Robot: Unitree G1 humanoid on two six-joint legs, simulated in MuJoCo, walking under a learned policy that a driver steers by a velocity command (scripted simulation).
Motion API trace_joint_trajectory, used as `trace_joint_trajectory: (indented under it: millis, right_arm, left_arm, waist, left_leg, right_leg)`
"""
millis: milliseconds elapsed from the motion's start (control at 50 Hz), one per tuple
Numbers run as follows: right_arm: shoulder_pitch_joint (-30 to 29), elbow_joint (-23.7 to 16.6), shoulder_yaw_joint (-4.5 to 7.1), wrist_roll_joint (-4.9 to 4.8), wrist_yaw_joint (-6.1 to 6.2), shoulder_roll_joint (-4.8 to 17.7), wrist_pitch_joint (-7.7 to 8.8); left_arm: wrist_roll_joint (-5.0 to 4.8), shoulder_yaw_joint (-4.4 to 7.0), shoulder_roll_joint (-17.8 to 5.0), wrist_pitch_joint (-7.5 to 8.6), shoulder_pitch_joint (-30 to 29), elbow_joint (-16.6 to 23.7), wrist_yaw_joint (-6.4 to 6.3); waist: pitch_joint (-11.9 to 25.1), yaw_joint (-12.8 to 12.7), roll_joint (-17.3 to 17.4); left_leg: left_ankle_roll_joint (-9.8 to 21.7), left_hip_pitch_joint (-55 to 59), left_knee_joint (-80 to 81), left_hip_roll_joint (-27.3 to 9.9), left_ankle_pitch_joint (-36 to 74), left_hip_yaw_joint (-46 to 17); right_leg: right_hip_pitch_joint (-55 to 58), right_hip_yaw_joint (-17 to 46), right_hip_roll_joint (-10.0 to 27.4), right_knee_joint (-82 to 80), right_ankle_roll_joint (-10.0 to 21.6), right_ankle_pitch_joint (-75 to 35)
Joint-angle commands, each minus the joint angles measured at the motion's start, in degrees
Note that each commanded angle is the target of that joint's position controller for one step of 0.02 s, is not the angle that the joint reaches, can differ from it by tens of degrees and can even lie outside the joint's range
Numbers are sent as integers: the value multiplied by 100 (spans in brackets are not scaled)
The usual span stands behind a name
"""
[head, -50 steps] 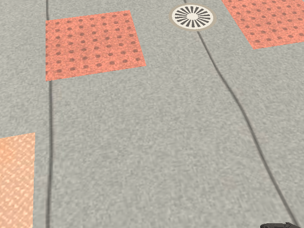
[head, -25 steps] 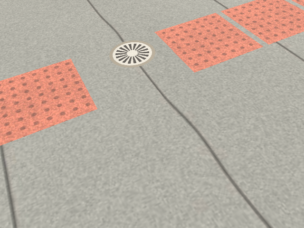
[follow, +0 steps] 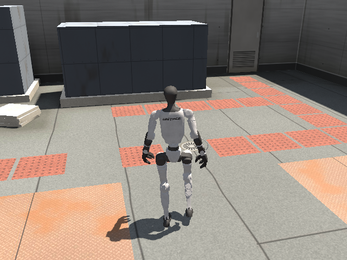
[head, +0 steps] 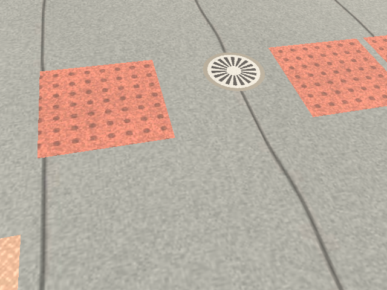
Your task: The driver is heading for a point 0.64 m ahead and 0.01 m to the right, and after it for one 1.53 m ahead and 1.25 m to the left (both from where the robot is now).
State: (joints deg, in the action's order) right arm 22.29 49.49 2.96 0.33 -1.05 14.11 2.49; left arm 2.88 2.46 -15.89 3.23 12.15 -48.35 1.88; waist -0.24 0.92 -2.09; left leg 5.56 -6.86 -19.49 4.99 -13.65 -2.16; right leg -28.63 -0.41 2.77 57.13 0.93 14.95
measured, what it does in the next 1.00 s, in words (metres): walks ahead: right foot, then left foot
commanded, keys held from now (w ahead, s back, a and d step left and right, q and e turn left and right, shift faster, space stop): w+q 0.30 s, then w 0.20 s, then w+e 0.26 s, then w+q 0.24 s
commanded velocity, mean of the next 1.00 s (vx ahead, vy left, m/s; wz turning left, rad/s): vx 0.49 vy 0.00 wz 0.22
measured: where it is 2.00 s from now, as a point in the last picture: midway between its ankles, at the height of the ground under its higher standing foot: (127, 167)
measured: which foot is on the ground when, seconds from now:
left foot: down 0.00-0.30, up 0.32-0.76, down 0.78-1.00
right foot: up 0.00-0.28, down 0.30-0.78, up 0.80-1.00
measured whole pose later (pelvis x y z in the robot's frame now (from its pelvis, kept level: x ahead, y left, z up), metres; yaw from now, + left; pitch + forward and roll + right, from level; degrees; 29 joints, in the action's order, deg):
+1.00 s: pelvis +0.51 +0.09 +0.00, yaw +12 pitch +1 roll +0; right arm 20.5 52.1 2.4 0.5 -0.4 13.7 4.3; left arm 2.5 3.2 -15.8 2.5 12.1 -48.6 1.8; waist -0.8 1.4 -2.0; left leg 3.8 -9.4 -18.8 2.9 -10.5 1.1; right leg -28.9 -0.5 3.1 55.1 1.1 16.3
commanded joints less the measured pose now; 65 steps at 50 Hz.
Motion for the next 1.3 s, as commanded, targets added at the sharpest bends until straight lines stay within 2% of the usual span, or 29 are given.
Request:
trace_joint_trajectory:
  millis: [20,180,220,260,280,300,320,340,360,380,440,500,560,660,720,760,780,800,820,860,900,980,1120,1180,1220,1240,1260,1280,1300]
  right_arm:
    - [325,-156,217,-67,68,880,122]
    - [735,-1,260,7,157,967,82]
    - [498,-55,284,16,195,1049,90]
    - [166,-143,320,42,177,1183,113]
    - [64,-166,329,13,133,1200,135]
    - [170,-331,218,-24,84,771,169]
    - [1015,-431,104,-194,93,197,126]
    - [824,-257,157,43,132,754,60]
    - [390,-257,183,96,83,806,45]
    - [123,-292,153,115,40,708,46]
    - [32,-298,112,208,-71,529,-79]
    - [-373,-423,68,227,-121,454,-127]
    - [-1203,-694,-36,259,-172,363,-91]
    - [-2095,-939,-152,144,-153,311,2]
    - [-2048,-979,-111,134,-58,464,78]
    - [-1085,-662,-3,212,50,675,193]
    - [-119,-470,113,332,132,1049,258]
    - [349,-388,272,377,174,1701,215]
    - [338,-303,258,205,152,1459,140]
    - [-478,-387,76,111,76,720,153]
    - [-661,-316,10,67,61,473,212]
    - [-254,-2,89,-29,78,643,289]
    - [184,224,208,28,57,864,216]
    - [84,190,273,43,67,1014,189]
    - [12,160,275,27,69,956,184]
    - [-62,-8,201,-21,57,652,210]
    - [363,-217,108,-143,88,155,190]
    - [490,-85,194,10,120,601,87]
    - [255,-34,230,70,82,670,41]
  left_arm:
    - [8,63,-414,-36,-440,489,10]
    - [-135,-98,-301,-9,-1939,1166,30]
    - [-156,-66,-440,21,-1662,1152,-16]
    - [-170,56,-728,70,-548,813,-129]
    - [-147,125,-877,128,288,613,-210]
    - [3,218,-1269,171,1133,605,-324]
    - [107,306,-1674,117,957,641,-323]
    - [-41,263,-1191,51,603,667,-280]
    - [-99,153,-711,57,203,702,-255]
    - [-89,88,-454,83,29,652,-219]
    - [-128,49,-380,227,259,361,-183]
    - [-192,82,-475,359,505,169,-126]
    - [-244,77,-455,321,673,3,-99]
    - [-234,166,-717,222,1188,-243,-86]
    - [-213,206,-815,163,1248,-310,-114]
    - [-249,194,-734,139,1217,-335,-129]
    - [-270,137,-542,167,1076,-197,-130]
    - [-400,8,79,174,1511,18,-131]
    - [-257,143,-452,100,1512,-106,-163]
    - [-155,147,-347,97,962,-33,-92]
    - [-55,139,-258,33,778,13,-52]
    - [-6,83,-105,-67,285,218,23]
    - [-148,-27,-176,-59,-1180,738,-13]
    - [-170,30,-361,1,-1013,785,-92]
    - [-111,142,-574,115,-17,481,-191]
    - [30,259,-1013,196,876,396,-274]
    - [70,375,-1577,146,1124,406,-299]
    - [-22,332,-1232,59,812,436,-295]
    - [-72,199,-705,57,360,551,-268]
  waist:
    - [-245,-8,603]
    - [-404,385,727]
    - [-334,172,725]
    - [181,-301,673]
    - [646,-723,443]
    - [1453,-942,-150]
    - [2011,-358,-1547]
    - [1463,-306,-732]
    - [634,-235,-199]
    - [264,-187,25]
    - [25,-7,-370]
    - [-72,14,-297]
    - [-265,-60,-228]
    - [-282,-328,-221]
    - [-191,-234,-275]
    - [223,200,32]
    - [887,631,525]
    - [1442,517,1795]
    - [1240,497,1368]
    - [181,144,704]
    - [-34,-98,813]
    - [-68,-192,703]
    - [-260,133,707]
    - [-175,-29,710]
    - [213,-454,334]
    - [892,-824,-388]
    - [1335,-645,-1608]
    - [996,-423,-1068]
    - [339,-273,-409]
  left_leg:
    - [782,646,875,-1334,2006,-1444]
    - [596,586,567,-1220,3003,-1558]
    - [430,549,374,-1292,3316,-1683]
    - [184,400,-679,-1101,4479,-1598]
    - [64,53,-1824,-782,4219,-1387]
    - [0,-683,-3402,-432,2438,-1099]
    - [-146,-2320,-4963,413,-1870,-559]
    - [-49,-2773,-5386,-62,-1468,-580]
    - [-53,-2724,-5262,-297,-856,-507]
    - [-74,-2592,-5008,-451,-562,-438]
    - [-166,-2179,-4546,-590,-483,-373]
    - [-249,-2534,-4093,-654,-214,-325]
    - [-429,-2700,-3017,-920,410,117]
    - [-610,-1989,-1633,-704,855,463]
    - [-510,-1557,-1217,-609,506,417]
    - [-337,-86,-538,-540,492,360]
    - [-66,1016,-315,-1426,-133,-520]
    - [502,2309,205,-2843,-936,-2730]
    - [792,1989,513,-2892,-1196,-3585]
    - [730,994,581,-2288,-430,-2283]
    - [584,386,766,-1823,676,-1575]
    - [804,108,932,-1610,1651,-1190]
    - [651,-231,830,-1445,1498,-1114]
    - [467,-276,403,-1530,1513,-1375]
    - [253,-668,-787,-1097,1694,-1175]
    - [85,-1231,-2385,-621,932,-713]
    - [-74,-2742,-3875,150,-1689,-44]
    - [-8,-3129,-4641,-218,-1653,-213]
    - [20,-3153,-4778,-483,-1129,-303]
  right_leg:
    - [-1279,-31,64,-74,-245,-431]
    - [-757,-116,-259,-2088,-215,-1424]
    - [-68,-2,-317,-2474,-55,-1361]
    - [1433,-37,-578,-2669,141,-883]
    - [2553,54,-400,-2958,270,-938]
    - [3790,1374,907,-3135,498,502]
    - [4804,4169,2366,-3831,1205,948]
    - [4077,4559,2118,-4155,1251,1756]
    - [3181,3558,1834,-4277,1149,1674]
    - [2609,2790,1530,-4382,1059,929]
    - [1906,1592,1075,-4586,952,-614]
    - [1947,1162,1095,-4830,1093,-1089]
    - [1875,848,850,-5034,1129,-1127]
    - [1894,765,743,-4700,1033,-1862]
    - [2176,1074,887,-4246,938,-2068]
    - [1905,889,537,-3072,739,-2367]
    - [1371,468,179,-1700,583,-1669]
    - [-304,-170,-628,1,315,875]
    - [-878,289,-588,774,393,1514]
    - [-1080,366,-91,820,430,698]
    - [-691,214,137,369,271,373]
    - [-568,-1,139,-281,-91,21]
    - [79,-83,-54,-2082,-251,-964]
    - [806,-7,-136,-2496,-129,-713]
    - [2314,14,-182,-3088,40,-542]
    - [3397,1145,932,-3484,305,445]
    - [4349,3332,2283,-4258,718,1546]
    - [3757,3895,2311,-4502,933,2209]
    - [3140,3149,2020,-4542,851,2081]
Keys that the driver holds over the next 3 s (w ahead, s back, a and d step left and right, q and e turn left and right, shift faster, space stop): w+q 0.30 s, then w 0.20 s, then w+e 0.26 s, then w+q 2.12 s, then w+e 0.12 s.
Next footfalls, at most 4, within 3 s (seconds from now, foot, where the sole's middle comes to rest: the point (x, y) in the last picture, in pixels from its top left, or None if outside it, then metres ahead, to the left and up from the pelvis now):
0.30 right None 0.36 -0.08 -0.78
0.78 left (135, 282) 0.53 0.18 -0.78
1.24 right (180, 211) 0.81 0.03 -0.78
1.76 left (105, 180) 0.95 0.34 -0.78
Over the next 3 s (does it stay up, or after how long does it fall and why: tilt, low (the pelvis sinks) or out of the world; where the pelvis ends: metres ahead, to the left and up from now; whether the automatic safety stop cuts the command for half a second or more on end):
stays up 1.23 0.74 -0.01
